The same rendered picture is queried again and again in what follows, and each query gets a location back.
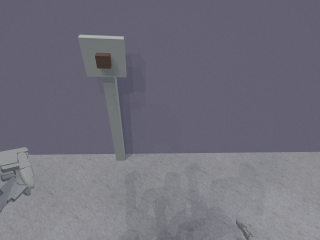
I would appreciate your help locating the button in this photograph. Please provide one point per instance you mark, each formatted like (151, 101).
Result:
(103, 60)

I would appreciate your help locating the panel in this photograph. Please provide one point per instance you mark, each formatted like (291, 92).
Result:
(115, 45)

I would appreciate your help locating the left robot hand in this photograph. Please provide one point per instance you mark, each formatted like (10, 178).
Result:
(17, 170)

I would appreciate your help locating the right robot hand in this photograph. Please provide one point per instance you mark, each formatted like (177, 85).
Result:
(248, 230)

